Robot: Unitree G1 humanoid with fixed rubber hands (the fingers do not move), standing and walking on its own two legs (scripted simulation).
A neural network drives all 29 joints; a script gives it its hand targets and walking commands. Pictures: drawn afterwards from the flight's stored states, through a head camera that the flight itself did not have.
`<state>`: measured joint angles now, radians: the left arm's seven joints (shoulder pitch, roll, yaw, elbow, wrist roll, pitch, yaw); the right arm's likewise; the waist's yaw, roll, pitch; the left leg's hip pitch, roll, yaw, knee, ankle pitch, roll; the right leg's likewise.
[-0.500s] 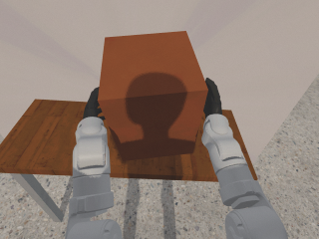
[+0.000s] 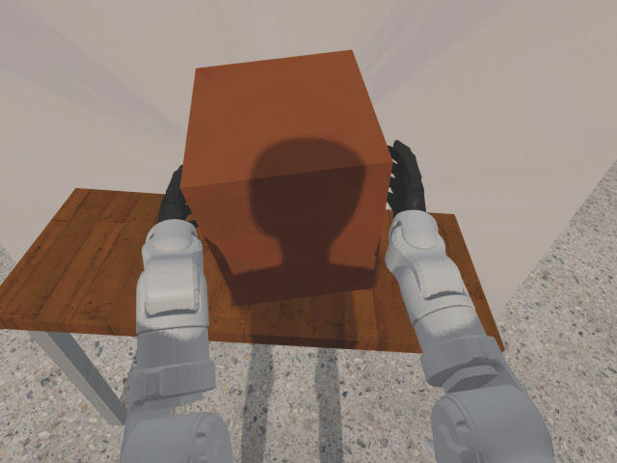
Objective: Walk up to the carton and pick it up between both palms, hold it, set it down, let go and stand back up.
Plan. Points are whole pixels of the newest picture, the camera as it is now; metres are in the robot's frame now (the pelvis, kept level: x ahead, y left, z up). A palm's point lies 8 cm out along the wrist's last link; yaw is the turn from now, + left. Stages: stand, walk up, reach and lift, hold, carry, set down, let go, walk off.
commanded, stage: hold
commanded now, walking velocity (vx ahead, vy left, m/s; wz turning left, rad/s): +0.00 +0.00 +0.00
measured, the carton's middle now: (291, 186) +0.43 +0.02 +0.16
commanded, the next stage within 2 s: none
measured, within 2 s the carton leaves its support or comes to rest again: neither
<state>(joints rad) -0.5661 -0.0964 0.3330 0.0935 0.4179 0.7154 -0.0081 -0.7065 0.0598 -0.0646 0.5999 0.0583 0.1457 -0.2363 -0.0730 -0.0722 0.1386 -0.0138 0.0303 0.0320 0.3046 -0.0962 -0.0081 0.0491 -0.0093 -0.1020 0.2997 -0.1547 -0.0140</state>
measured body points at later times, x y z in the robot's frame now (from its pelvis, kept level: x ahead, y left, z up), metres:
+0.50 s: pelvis +0.00 +0.01 +0.00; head -0.03 +0.03 +0.45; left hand +0.37 +0.16 +0.15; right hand +0.38 -0.13 +0.17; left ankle +0.06 +0.12 -0.75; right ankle +0.02 -0.11 -0.75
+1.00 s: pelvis +0.00 +0.00 +0.00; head -0.03 +0.03 +0.45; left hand +0.37 +0.16 +0.15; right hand +0.39 -0.13 +0.17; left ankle +0.06 +0.12 -0.75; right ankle +0.02 -0.11 -0.75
